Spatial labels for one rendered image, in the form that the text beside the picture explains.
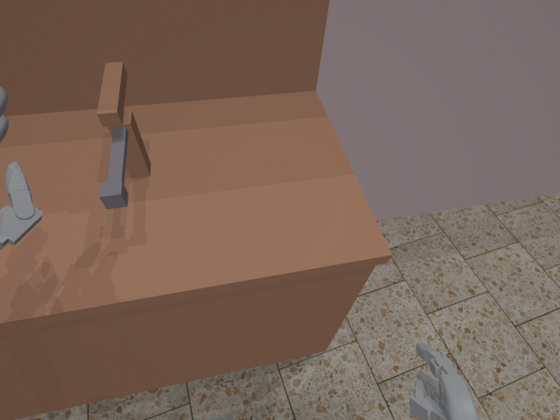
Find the counter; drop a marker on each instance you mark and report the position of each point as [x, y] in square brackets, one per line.
[247, 237]

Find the right robot hand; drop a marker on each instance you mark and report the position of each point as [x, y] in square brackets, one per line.
[447, 399]

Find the left robot hand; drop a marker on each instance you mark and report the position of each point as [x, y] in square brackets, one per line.
[17, 221]

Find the tap lever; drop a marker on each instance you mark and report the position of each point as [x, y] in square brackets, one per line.
[113, 194]

